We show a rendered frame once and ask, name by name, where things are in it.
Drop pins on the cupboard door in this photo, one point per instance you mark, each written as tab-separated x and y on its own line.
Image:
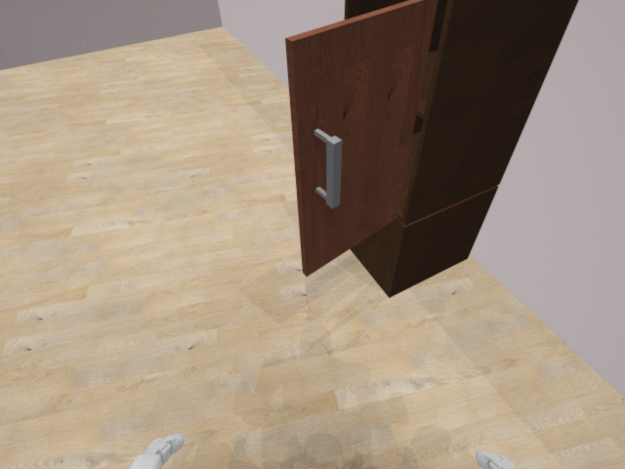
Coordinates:
359	80

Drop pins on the handle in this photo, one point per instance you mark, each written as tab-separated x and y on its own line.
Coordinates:
333	169

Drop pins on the left robot hand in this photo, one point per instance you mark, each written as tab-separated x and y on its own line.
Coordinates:
158	452

